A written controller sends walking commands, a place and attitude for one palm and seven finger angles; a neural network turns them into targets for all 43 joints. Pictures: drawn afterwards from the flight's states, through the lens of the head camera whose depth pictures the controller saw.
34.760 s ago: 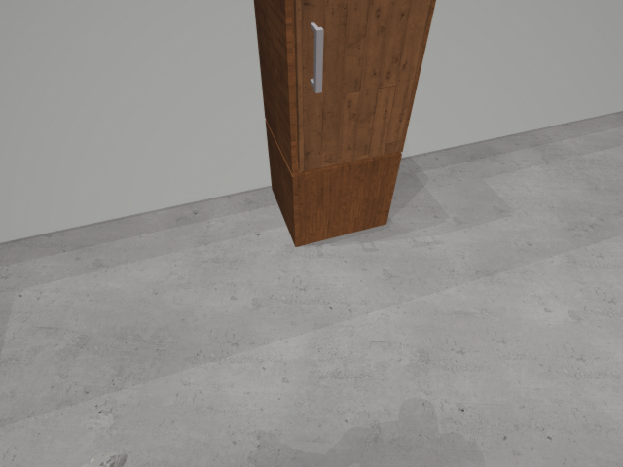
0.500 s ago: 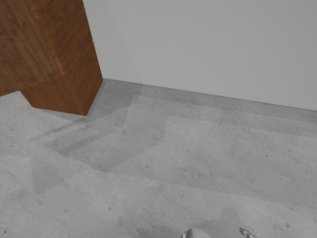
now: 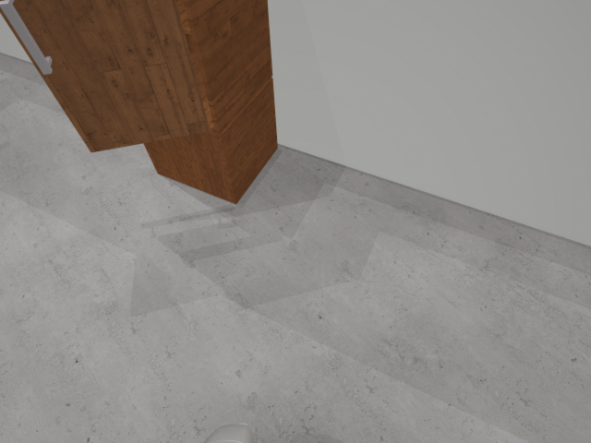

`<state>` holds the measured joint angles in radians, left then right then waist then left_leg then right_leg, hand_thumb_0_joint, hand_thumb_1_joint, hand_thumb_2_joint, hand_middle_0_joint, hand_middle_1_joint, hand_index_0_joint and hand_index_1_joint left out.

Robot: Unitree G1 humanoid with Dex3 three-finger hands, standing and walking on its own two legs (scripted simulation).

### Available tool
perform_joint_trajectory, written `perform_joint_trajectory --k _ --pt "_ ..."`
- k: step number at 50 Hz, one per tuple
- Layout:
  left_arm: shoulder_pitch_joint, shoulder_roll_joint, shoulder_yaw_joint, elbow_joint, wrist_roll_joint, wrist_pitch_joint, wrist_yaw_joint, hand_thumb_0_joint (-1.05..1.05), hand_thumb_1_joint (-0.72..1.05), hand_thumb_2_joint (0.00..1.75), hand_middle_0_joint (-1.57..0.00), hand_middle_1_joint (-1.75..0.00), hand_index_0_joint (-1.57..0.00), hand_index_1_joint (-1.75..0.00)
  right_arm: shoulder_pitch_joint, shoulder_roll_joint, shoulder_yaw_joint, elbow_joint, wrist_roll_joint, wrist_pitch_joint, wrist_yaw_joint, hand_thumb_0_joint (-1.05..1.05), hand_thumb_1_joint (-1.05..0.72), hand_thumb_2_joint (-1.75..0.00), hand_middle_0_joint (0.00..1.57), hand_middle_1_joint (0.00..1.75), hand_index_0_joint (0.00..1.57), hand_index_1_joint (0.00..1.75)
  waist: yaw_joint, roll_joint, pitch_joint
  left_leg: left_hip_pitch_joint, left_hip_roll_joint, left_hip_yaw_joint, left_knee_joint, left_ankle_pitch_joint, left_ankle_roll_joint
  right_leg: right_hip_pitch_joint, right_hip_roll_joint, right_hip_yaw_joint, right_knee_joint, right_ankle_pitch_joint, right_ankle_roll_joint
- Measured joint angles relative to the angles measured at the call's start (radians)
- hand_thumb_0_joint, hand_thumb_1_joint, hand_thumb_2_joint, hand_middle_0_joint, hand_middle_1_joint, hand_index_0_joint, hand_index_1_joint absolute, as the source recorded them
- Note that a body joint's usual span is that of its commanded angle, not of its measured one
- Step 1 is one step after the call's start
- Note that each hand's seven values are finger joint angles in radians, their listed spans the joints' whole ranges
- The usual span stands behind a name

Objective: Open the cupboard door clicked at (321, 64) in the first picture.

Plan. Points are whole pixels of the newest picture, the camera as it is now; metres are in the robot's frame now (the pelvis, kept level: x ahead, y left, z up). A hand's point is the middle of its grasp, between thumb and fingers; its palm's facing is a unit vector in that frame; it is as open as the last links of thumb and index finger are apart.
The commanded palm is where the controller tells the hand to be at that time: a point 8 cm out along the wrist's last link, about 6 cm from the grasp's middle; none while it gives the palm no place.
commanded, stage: turn to face it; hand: left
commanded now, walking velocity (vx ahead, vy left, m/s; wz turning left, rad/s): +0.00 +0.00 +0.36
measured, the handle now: (29, 35) +0.92 +0.69 +0.04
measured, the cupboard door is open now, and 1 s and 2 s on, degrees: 41 41 41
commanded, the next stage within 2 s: take the last steps up to it in 0.34 s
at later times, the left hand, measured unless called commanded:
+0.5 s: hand out of the picture +0.07 +0.21 -0.17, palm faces +0.18 -0.95 -0.25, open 7.4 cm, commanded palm none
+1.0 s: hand out of the picture -0.03 +0.24 -0.19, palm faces +0.39 -0.90 -0.18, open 7.4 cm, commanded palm none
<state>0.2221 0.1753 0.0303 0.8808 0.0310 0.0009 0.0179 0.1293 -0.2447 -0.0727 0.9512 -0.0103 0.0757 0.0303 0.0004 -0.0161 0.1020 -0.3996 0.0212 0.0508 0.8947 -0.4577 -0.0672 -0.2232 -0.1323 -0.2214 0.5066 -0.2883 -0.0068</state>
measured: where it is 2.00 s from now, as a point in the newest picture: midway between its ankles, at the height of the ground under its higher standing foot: (234, 359)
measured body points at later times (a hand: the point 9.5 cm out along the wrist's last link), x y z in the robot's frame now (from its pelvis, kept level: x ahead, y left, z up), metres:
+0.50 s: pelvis +0.02 +0.00 -0.01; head +0.06 +0.00 +0.44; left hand +0.06 +0.26 -0.15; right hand +0.12 -0.22 -0.17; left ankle -0.02 +0.12 -0.74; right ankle +0.04 -0.12 -0.75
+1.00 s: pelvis +0.10 +0.10 -0.02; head +0.13 +0.13 +0.43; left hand -0.05 +0.29 -0.18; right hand +0.28 -0.10 -0.15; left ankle +0.11 +0.20 -0.74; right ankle +0.04 -0.09 -0.70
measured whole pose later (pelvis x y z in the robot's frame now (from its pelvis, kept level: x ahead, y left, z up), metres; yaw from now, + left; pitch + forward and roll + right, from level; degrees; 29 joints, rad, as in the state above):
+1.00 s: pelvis +0.10 +0.10 -0.02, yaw +18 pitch +0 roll +0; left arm 0.40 0.19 0.06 1.11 0.03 0.01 0.00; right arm 0.13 -0.20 -0.04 0.97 -0.03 -0.04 0.02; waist 0.05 -0.05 0.08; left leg -0.37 0.02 0.13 0.63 -0.25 0.04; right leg -0.21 -0.18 -0.10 0.87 -0.53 0.04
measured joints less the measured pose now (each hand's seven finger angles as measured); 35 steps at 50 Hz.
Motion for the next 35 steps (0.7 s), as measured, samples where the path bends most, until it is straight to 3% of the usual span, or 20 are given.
perform_joint_trajectory --k 4,6,9,12,14,21,24,25,28,31,35 --pt "0.022 0.027 0.015 0.022 0.000 0.001 -0.003 0.01 0.91 0.90 -0.21 -0.30 -0.20 -0.30 -0.026 0.014 0.013 -0.009 0.003 -0.017 -0.003 0.00 -0.91 -0.90 0.20 0.30 0.19 0.30 0.020 -0.025 0.005 0.090 -0.007 0.033 -0.219 0.058 0.017 -0.013 -0.024 -0.038 0.058 -0.036 0.020" --pt "0.042 0.043 0.025 0.034 -0.008 0.013 -0.006 0.01 0.91 0.90 -0.21 -0.30 -0.20 -0.30 -0.030 0.014 0.017 -0.022 -0.001 -0.035 -0.003 0.00 -0.91 -0.90 0.20 0.30 0.20 0.30 0.019 -0.025 -0.009 0.130 -0.006 0.033 -0.325 0.183 0.055 -0.048 -0.033 -0.042 0.145 -0.080 0.040" --pt "0.032 0.072 0.034 0.065 -0.009 0.054 0.001 0.01 0.91 0.90 -0.21 -0.30 -0.20 -0.30 -0.034 0.034 0.029 -0.028 -0.009 -0.050 -0.016 0.00 -0.91 -0.90 0.20 0.30 0.20 0.30 0.029 -0.045 -0.008 0.119 -0.020 0.025 -0.282 0.120 0.102 -0.138 -0.008 0.085 0.367 -0.245 0.060" --pt "0.012 0.081 0.039 0.085 -0.011 0.065 -0.002 0.01 0.91 0.90 -0.20 -0.30 -0.20 -0.30 -0.022 0.048 0.040 -0.024 -0.011 -0.057 -0.036 0.00 -0.91 -0.90 0.20 0.30 0.20 0.30 0.032 -0.037 -0.012 0.147 -0.022 0.005 -0.340 0.134 0.099 -0.205 0.023 0.160 0.512 -0.202 0.071" --pt "0.002 0.080 0.038 0.085 -0.012 0.060 -0.004 0.01 0.91 0.90 -0.20 -0.29 -0.20 -0.30 -0.014 0.054 0.047 -0.017 -0.010 -0.062 -0.042 0.00 -0.91 -0.90 0.20 0.30 0.20 0.30 0.034 -0.028 -0.013 0.168 -0.022 -0.005 -0.384 0.159 0.100 -0.224 0.033 0.182 0.532 -0.169 0.076" --pt "-0.035 0.050 0.022 0.069 -0.018 0.046 -0.005 0.01 0.91 0.90 -0.20 -0.29 -0.20 -0.30 0.027 0.063 0.046 0.014 -0.012 -0.056 -0.043 0.00 -0.91 -0.90 0.20 0.30 0.20 0.30 0.012 0.014 -0.015 0.198 -0.014 -0.042 -0.422 0.176 0.085 -0.152 0.067 0.179 0.300 -0.142 0.073" --pt "-0.041 0.034 0.014 0.059 -0.019 0.027 -0.007 0.01 0.91 0.90 -0.20 -0.29 -0.20 -0.30 0.049 0.059 0.040 0.032 -0.009 -0.047 -0.041 0.00 -0.91 -0.90 0.20 0.30 0.20 0.30 0.004 0.025 -0.023 0.181 -0.020 -0.056 -0.375 0.151 0.068 -0.066 0.084 0.160 0.106 -0.030 0.063" --pt "-0.037 0.030 0.012 0.055 -0.015 0.014 -0.007 0.01 0.91 0.90 -0.20 -0.29 -0.20 -0.30 0.060 0.057 0.037 0.036 -0.004 -0.045 -0.039 0.00 -0.91 -0.90 0.20 0.30 0.20 0.30 0.005 0.024 -0.032 0.164 -0.026 -0.057 -0.338 0.131 0.063 -0.040 0.080 0.160 0.043 0.005 0.047" --pt "-0.030 -0.008 0.001 0.058 -0.006 -0.006 -0.009 0.01 0.91 0.90 -0.20 -0.30 -0.20 -0.30 0.074 0.030 0.020 0.059 -0.004 -0.024 -0.028 0.00 -0.91 -0.90 0.20 0.30 0.20 0.30 0.003 0.058 -0.032 0.063 -0.038 -0.078 -0.053 -0.027 0.057 -0.027 0.080 0.130 0.062 -0.024 0.007" --pt "0.005 -0.030 0.001 0.065 -0.006 -0.018 -0.009 0.01 0.91 0.90 -0.20 -0.30 -0.20 -0.30 0.085 0.016 0.008 0.079 -0.011 -0.019 -0.014 0.00 -0.91 -0.90 0.20 0.30 0.20 0.30 0.004 0.055 -0.042 -0.031 -0.028 -0.054 0.170 0.056 0.044 0.022 0.066 0.111 -0.007 -0.008 0.008" --pt "0.051 -0.022 0.014 0.094 -0.004 -0.039 -0.006 0.01 0.93 0.90 -0.21 -0.30 -0.20 -0.30 0.097 0.014 0.001 0.087 -0.013 -0.023 0.000 0.00 -0.91 -0.90 0.20 0.30 0.20 0.30 0.003 0.032 -0.053 -0.087 0.010 -0.030 0.179 0.148 0.020 0.085 0.044 0.075 -0.101 0.019 0.017"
